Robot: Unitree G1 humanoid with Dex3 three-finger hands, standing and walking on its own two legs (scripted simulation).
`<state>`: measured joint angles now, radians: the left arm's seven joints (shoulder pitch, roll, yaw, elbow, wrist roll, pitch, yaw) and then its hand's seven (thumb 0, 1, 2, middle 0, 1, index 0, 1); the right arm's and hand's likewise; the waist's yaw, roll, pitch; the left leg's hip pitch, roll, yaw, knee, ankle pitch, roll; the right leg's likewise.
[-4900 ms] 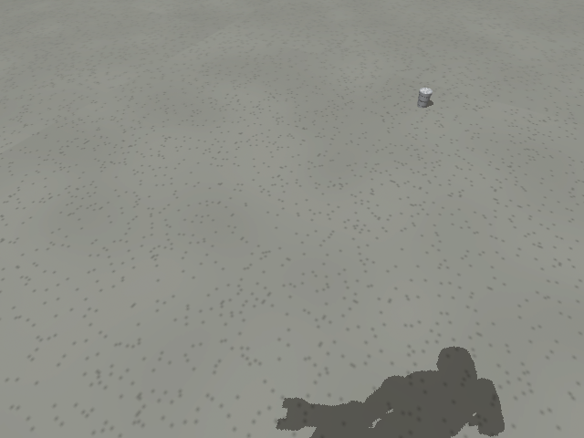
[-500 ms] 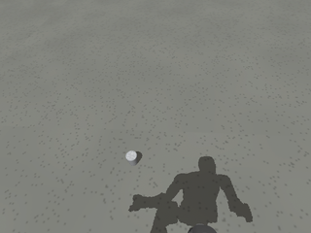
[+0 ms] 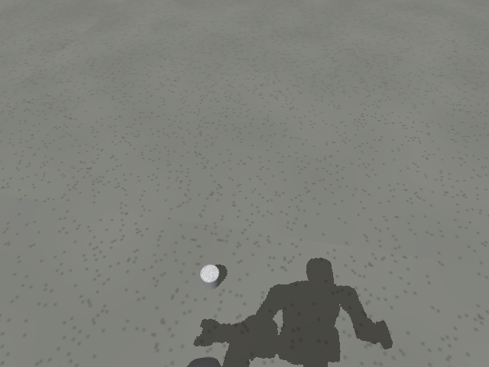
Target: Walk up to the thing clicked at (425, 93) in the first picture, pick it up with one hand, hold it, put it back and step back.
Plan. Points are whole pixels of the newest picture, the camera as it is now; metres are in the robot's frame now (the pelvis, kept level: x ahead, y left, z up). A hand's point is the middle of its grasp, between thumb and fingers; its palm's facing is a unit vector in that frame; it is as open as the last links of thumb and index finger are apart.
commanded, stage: walk up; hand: left
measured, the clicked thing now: (210, 278) +0.55 +0.20 -0.71
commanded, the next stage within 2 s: none
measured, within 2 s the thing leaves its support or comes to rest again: neither
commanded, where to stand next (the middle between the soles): +0.17 -0.01 m, yaw -2 degrees
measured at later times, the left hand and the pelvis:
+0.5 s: hand (126, 337) +0.19 +0.26 -0.15, palm faces -0.09 -0.92 -0.39, open 7.4 cm; pelvis +0.09 +0.01 -0.01, yaw -2 degrees
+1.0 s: hand (116, 340) +0.18 +0.29 -0.16, palm faces -0.05 -0.95 -0.31, open 7.4 cm; pelvis +0.12 +0.02 +0.01, yaw -2 degrees
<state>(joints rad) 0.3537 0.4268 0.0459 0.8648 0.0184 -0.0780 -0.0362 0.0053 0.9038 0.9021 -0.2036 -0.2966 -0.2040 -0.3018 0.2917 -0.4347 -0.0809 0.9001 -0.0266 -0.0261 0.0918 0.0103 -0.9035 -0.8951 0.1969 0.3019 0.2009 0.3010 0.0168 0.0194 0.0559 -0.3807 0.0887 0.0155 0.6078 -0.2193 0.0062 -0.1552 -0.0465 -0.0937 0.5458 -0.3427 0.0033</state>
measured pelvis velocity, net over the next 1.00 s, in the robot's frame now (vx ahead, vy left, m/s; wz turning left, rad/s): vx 0.12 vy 0.02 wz -0.03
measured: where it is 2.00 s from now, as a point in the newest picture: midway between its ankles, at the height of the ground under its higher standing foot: outside the picture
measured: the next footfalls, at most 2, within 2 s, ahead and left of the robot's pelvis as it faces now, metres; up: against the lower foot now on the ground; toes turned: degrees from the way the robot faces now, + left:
left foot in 0.02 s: +0.13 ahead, +0.14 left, +0.00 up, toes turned +4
right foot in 0.44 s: +0.16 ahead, -0.14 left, +0.00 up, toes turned -3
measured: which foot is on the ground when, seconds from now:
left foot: up 0.00-0.00, down 0.02-0.48, up 0.50-0.76, down 0.78-1.00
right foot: down 0.00-0.04, up 0.06-0.42, down 0.44-1.00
